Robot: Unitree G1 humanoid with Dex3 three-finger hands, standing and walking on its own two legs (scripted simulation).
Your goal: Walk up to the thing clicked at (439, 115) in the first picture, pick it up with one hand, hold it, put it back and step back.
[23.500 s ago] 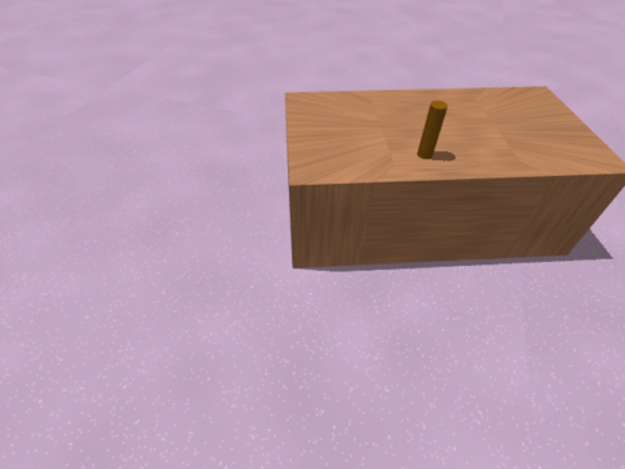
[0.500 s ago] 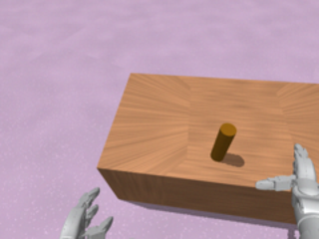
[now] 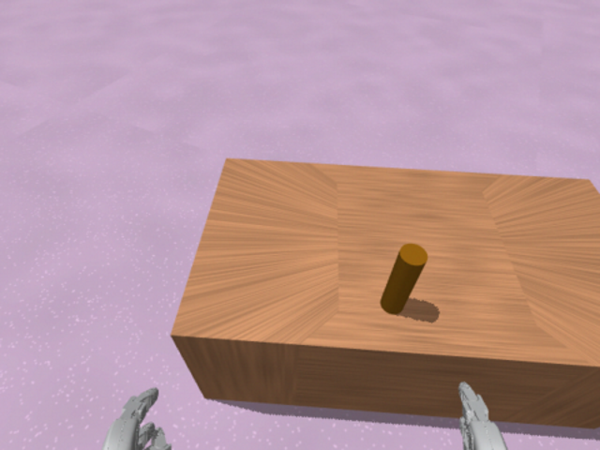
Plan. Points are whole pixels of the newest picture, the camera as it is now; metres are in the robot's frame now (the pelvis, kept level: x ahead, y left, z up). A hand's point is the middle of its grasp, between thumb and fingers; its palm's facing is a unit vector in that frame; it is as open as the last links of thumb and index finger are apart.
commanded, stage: home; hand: right
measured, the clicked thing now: (401, 281) +0.50 -0.22 -0.18
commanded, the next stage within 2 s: stand in 1.94 s
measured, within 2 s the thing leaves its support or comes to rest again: neither
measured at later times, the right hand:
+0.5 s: hand out of the picture +0.15 -0.17 -0.06, palm faces +0.11 +0.96 -0.27, open 17.6 cm
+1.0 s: hand (444, 436) +0.18 -0.19 -0.06, palm faces +0.09 +0.96 -0.27, open 17.4 cm
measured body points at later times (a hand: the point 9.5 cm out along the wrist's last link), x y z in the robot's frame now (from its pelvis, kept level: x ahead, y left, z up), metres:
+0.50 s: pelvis -0.01 +0.01 +0.00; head +0.01 +0.01 +0.45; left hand +0.14 +0.25 -0.08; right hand +0.14 -0.22 -0.04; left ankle +0.00 +0.12 -0.69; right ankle +0.01 -0.13 -0.69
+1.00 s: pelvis +0.01 -0.01 +0.00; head +0.03 -0.01 +0.45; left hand +0.17 +0.24 -0.07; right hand +0.17 -0.24 -0.04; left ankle +0.00 +0.12 -0.69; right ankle +0.01 -0.13 -0.69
